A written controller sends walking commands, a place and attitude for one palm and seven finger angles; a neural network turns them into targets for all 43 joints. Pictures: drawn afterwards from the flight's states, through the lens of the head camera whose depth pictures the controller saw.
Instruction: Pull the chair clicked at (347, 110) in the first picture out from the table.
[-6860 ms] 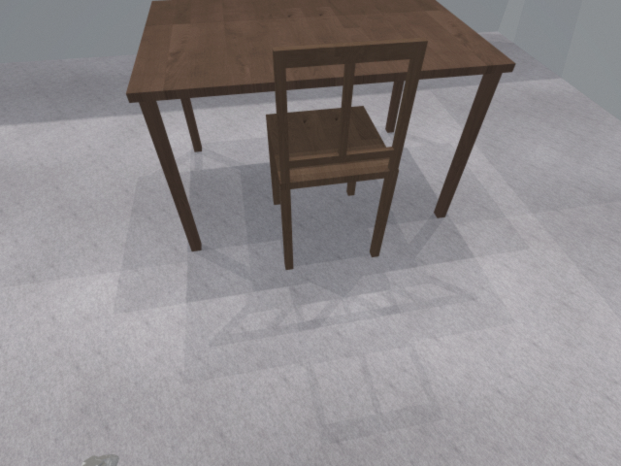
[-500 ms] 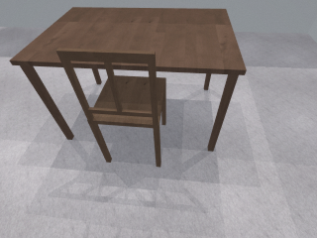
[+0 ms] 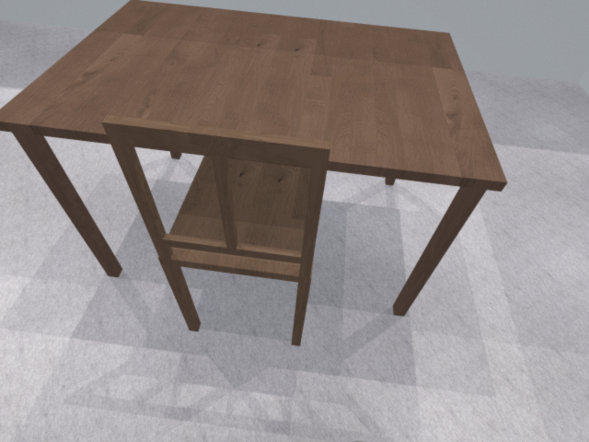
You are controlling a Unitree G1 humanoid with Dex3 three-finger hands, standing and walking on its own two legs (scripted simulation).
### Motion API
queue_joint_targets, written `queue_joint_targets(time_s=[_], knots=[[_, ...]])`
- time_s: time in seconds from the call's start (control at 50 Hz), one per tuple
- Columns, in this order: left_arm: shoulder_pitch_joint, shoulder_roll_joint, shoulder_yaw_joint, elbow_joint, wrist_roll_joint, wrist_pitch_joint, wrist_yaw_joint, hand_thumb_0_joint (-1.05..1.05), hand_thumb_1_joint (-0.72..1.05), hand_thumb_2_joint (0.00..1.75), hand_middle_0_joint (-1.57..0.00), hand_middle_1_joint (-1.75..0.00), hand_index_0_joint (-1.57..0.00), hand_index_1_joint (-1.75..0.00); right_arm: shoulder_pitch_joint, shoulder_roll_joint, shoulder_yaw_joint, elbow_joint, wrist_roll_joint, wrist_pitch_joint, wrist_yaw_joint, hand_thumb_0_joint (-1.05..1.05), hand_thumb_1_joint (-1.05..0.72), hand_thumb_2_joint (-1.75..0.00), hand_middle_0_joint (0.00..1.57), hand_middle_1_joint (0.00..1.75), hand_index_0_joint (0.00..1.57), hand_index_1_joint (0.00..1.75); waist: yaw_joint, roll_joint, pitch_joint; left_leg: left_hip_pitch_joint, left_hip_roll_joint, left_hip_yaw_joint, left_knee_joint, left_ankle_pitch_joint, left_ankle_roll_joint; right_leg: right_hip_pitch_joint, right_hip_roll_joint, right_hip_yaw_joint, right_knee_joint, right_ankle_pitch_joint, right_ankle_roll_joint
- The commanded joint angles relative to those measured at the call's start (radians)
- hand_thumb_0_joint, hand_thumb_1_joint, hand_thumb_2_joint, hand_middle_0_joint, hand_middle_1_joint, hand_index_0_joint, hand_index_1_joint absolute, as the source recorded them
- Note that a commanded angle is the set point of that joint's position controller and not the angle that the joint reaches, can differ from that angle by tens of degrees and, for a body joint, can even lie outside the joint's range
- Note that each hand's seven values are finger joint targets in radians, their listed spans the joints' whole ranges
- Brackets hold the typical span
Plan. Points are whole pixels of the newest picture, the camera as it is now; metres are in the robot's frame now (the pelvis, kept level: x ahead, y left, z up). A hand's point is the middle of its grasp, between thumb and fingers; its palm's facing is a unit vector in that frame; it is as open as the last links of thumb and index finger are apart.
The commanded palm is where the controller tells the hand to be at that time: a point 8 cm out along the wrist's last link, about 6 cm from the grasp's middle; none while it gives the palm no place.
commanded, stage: take the last steps up to it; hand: left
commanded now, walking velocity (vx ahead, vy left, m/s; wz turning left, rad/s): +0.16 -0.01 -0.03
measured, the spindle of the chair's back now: (226, 205) +0.56 +0.19 -0.08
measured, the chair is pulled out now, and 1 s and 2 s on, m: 0.00 0.00 0.00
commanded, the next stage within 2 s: come to a stop and stand still in 0.02 s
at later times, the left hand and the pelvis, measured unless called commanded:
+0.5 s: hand (179, 433) +0.15 +0.19 -0.17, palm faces +0.04 -0.97 -0.23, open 7.3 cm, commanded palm none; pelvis +0.07 +0.01 +0.00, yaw +0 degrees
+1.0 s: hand out of the picture +0.00 +0.20 -0.17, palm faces +0.03 -0.98 -0.20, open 7.4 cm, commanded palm none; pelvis +0.03 +0.03 +0.01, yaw -1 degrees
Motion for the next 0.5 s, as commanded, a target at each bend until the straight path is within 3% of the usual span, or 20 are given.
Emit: queue_joint_targets(time_s=[0.0,0.1,0.14,0.16,0.18,0.2,0.22,0.24,0.26,0.28,0.32,0.4,0.48], knots=[[0.032,-0.007,-0.011,-0.062,0.004,-0.007,-0.002,0.00,0.90,0.90,-0.20,-0.30,-0.20,-0.30,0.106,-0.121,-0.012,0.010,0.000,-0.002,0.003,0.00,-0.90,-0.90,0.20,0.30,0.20,0.30,-0.010,0.149,-0.007,0.061,0.256,-0.163,-0.247,0.325,0.158,-0.047,-0.030,0.017,-0.146,0.053,0.023],[-0.042,0.000,-0.018,-0.102,0.007,-0.013,-0.001,0.00,0.90,0.90,-0.20,-0.30,-0.20,-0.30,0.108,-0.148,-0.017,0.029,-0.005,0.016,0.006,0.00,-0.90,-0.90,0.20,0.30,0.20,0.30,-0.021,0.149,0.010,0.047,0.251,-0.161,-0.184,0.272,0.156,0.081,0.018,-0.025,-0.400,0.094,0.013],[0.008,0.004,-0.020,-0.077,0.006,-0.018,0.010,0.00,0.90,0.90,-0.20,-0.30,-0.20,-0.30,0.086,-0.126,-0.004,0.041,-0.002,0.024,0.000,0.00,-0.90,-0.90,0.20,0.30,0.20,0.30,0.015,0.090,0.016,-0.013,0.206,-0.122,-0.074,0.339,0.096,0.230,0.036,-0.030,-0.558,0.243,0.020],[0.048,0.041,-0.018,-0.058,0.005,-0.028,0.018,0.00,0.90,0.90,-0.20,-0.30,-0.20,-0.30,0.091,-0.100,0.005,0.053,0.004,0.023,-0.002,0.00,-0.90,-0.90,0.20,0.30,0.20,0.30,0.032,0.036,-0.010,-0.031,0.150,-0.089,0.014,0.272,0.035,0.326,-0.011,0.036,-0.668,0.436,0.024],[0.068,0.103,-0.016,-0.049,0.005,-0.039,0.028,0.00,0.90,0.90,-0.20,-0.30,-0.20,-0.30,0.126,-0.069,0.009,0.053,0.013,0.025,-0.002,0.00,-0.90,-0.90,0.20,0.30,0.20,0.30,0.011,-0.083,-0.067,-0.093,0.072,-0.074,0.093,0.066,-0.020,0.411,-0.141,0.219,-0.667,0.785,-0.025],[0.049,0.149,-0.016,-0.048,-0.005,-0.037,0.029,0.00,0.90,0.90,-0.20,-0.30,-0.20,-0.30,0.176,-0.071,0.005,0.068,0.020,0.036,0.000,0.00,-0.90,-0.90,0.20,0.30,0.20,0.30,-0.025,-0.057,-0.082,-0.067,0.021,-0.073,0.114,-0.160,-0.050,0.390,-0.258,0.253,-0.675,0.998,-0.109],[0.030,0.164,-0.013,-0.050,-0.008,-0.040,0.036,0.00,0.90,0.90,-0.20,-0.30,-0.20,-0.30,0.180,-0.054,0.003,0.077,0.021,0.059,-0.005,0.00,-0.90,-0.90,0.20,0.30,0.20,0.30,-0.028,-0.141,-0.113,-0.052,0.019,-0.065,0.206,-0.297,-0.066,0.380,-0.290,0.277,-0.691,1.162,-0.168],[0.005,0.159,-0.013,-0.053,-0.009,-0.036,0.043,0.00,0.90,0.90,-0.20,-0.30,-0.20,-0.30,0.162,-0.068,-0.003,0.076,0.022,0.072,-0.009,0.00,-0.90,-0.90,0.20,0.30,0.20,0.30,-0.020,-0.173,-0.125,-0.055,0.024,-0.096,0.294,-0.366,-0.068,0.368,-0.300,0.281,-0.689,1.253,-0.196],[-0.018,0.148,-0.011,-0.057,-0.007,-0.030,0.051,0.00,0.90,0.90,-0.20,-0.30,-0.20,-0.30,0.149,-0.070,-0.007,0.075,0.024,0.079,-0.013,0.00,-0.90,-0.90,0.20,0.30,0.20,0.30,-0.019,-0.157,-0.130,-0.090,0.027,-0.126,0.347,-0.371,-0.068,0.392,-0.301,0.271,-0.677,1.262,-0.220],[-0.037,0.145,-0.007,-0.061,-0.003,-0.023,0.057,0.00,0.90,0.90,-0.20,-0.30,-0.20,-0.30,0.133,-0.068,-0.009,0.077,0.027,0.084,-0.015,0.00,-0.90,-0.90,0.20,0.30,0.20,0.30,-0.014,-0.091,-0.144,-0.110,0.020,-0.146,0.388,-0.361,-0.070,0.417,-0.291,0.250,-0.670,1.230,-0.230],[-0.073,0.150,0.006,-0.074,0.002,-0.007,0.063,0.00,0.90,0.90,-0.20,-0.30,-0.20,-0.30,0.116,-0.056,-0.013,0.074,0.025,0.096,-0.015,0.00,-0.90,-0.90,0.20,0.30,0.20,0.30,-0.011,-0.019,-0.146,-0.125,0.011,-0.151,0.415,-0.343,-0.074,0.413,-0.279,0.212,-0.670,1.140,-0.231],[-0.132,0.153,0.014,-0.112,0.009,0.016,0.058,0.00,0.90,0.90,-0.20,-0.30,-0.20,-0.30,0.116,-0.045,-0.020,0.051,0.018,0.114,-0.007,0.00,-0.90,-0.90,0.20,0.30,0.20,0.30,-0.023,-0.087,-0.109,-0.097,0.000,-0.139,0.412,-0.276,-0.079,0.285,-0.231,0.174,-0.729,0.849,-0.203],[-0.152,0.146,0.017,-0.123,0.009,0.027,0.052,0.00,0.90,0.90,-0.20,-0.30,-0.20,-0.30,0.155,-0.041,-0.015,0.048,0.014,0.102,-0.002,0.00,-0.90,-0.90,0.20,0.30,0.20,0.30,-0.039,-0.118,-0.113,-0.011,-0.002,-0.110,0.173,-0.142,-0.074,0.233,-0.172,0.161,-0.729,0.517,-0.149]])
